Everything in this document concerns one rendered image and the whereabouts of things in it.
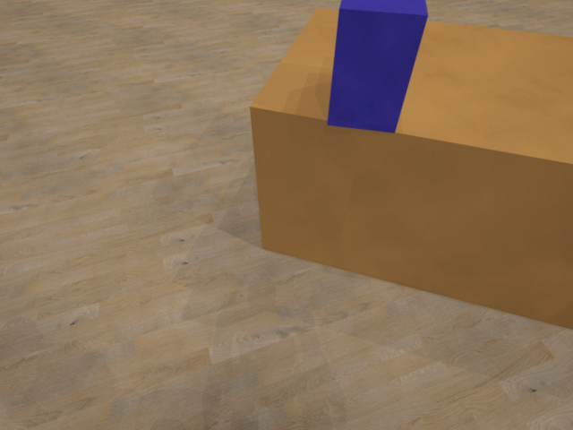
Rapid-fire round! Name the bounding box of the carton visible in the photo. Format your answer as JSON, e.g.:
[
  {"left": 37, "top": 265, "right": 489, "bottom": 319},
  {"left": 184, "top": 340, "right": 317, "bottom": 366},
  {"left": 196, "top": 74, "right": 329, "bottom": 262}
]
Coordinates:
[{"left": 327, "top": 0, "right": 428, "bottom": 133}]

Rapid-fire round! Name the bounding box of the pedestal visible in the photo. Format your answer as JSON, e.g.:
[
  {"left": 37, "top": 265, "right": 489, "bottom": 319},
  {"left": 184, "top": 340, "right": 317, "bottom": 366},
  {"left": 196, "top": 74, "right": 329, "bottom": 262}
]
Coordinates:
[{"left": 250, "top": 8, "right": 573, "bottom": 330}]

